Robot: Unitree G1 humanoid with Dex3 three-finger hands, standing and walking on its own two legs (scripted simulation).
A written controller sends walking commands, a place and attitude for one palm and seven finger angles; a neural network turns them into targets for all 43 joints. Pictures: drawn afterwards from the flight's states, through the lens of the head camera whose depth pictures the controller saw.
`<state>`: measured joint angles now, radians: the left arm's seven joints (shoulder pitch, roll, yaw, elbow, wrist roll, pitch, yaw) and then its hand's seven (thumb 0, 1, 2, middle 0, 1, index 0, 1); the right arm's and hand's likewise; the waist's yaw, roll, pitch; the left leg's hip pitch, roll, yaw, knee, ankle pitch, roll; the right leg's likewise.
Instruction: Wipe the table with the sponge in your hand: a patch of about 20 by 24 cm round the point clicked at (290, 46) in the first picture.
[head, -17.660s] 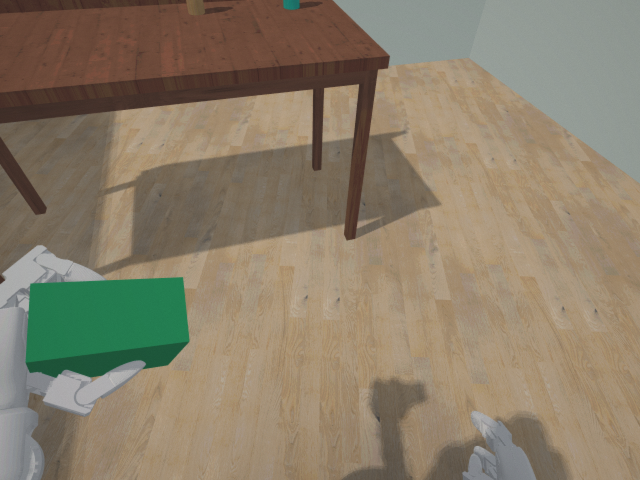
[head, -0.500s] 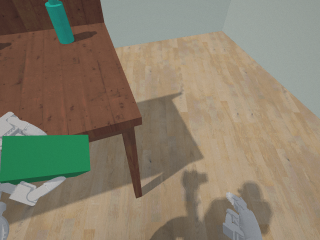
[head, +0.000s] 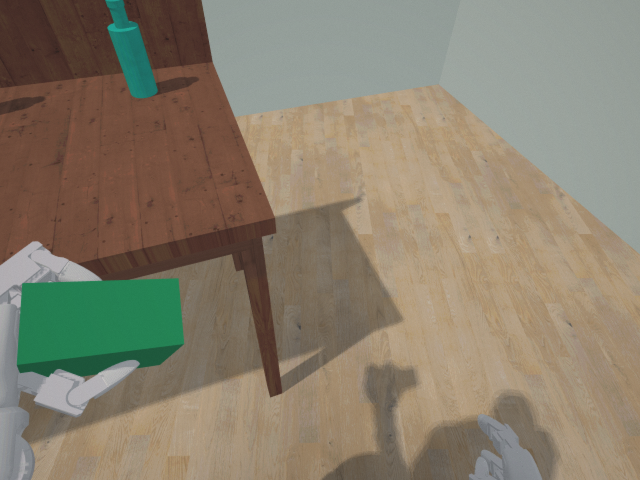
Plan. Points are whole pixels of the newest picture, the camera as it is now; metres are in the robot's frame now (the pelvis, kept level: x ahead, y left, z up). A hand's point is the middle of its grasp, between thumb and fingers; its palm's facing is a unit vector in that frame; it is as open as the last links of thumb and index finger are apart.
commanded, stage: come to a stop and stand still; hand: left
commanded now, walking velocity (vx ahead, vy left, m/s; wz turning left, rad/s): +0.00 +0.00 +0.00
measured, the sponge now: (125, 328) +0.22 +0.21 +0.14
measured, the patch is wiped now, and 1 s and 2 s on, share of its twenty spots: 0.00 0.00 0.00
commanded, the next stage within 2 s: look again from close up in 0.56 s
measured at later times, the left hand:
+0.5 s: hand (55, 339) +0.20 +0.26 +0.16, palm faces +0.40 -0.83 -0.38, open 10.3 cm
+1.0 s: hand (50, 299) +0.25 +0.29 +0.15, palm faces +0.33 -0.87 -0.36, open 10.3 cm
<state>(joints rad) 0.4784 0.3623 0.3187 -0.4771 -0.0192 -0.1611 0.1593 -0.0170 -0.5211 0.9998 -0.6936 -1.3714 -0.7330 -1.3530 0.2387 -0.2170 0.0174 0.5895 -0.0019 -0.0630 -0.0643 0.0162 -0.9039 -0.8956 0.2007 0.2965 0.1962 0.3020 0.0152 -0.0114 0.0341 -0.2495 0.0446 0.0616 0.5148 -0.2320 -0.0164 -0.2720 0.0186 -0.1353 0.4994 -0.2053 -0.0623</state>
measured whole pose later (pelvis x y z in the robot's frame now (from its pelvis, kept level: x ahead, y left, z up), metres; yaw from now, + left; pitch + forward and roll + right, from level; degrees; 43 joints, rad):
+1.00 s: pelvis +0.03 +0.05 +0.00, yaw -1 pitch -1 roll -1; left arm 0.43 0.37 0.31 -0.41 -0.03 -0.23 0.09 -0.02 -0.52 1.00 -0.70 -1.37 -0.73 -1.35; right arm 0.26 -0.19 0.03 0.58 0.00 -0.16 -0.02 0.02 -0.90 -0.90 0.20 0.30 0.20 0.30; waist 0.03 -0.05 0.05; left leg -0.20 -0.02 0.07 0.47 -0.25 0.06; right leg -0.23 -0.03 -0.09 0.45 -0.21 0.00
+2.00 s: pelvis +0.09 +0.10 -0.02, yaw -2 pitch -2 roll +0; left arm 0.40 0.40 0.40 -0.49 -0.02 -0.24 0.12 -0.02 -0.52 1.00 -0.69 -1.37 -0.73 -1.35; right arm 0.26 -0.15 0.04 0.57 0.00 -0.13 0.01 0.02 -0.90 -0.90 0.20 0.30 0.20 0.30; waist 0.00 -0.02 0.04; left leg -0.35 0.02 0.05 0.71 -0.35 0.03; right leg -0.31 -0.01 -0.09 0.68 -0.43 -0.03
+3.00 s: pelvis +0.18 +0.15 +0.00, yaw -2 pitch +1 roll -1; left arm 0.49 0.40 0.36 -0.54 -0.05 -0.17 0.15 -0.02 -0.52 1.01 -0.69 -1.37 -0.73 -1.35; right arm 0.18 -0.17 0.03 0.55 0.00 -0.10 -0.04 0.02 -0.90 -0.90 0.20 0.30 0.20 0.30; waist -0.01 -0.01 0.04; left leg -0.26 0.06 0.06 0.53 -0.28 -0.01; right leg -0.21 0.03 -0.07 0.45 -0.25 -0.03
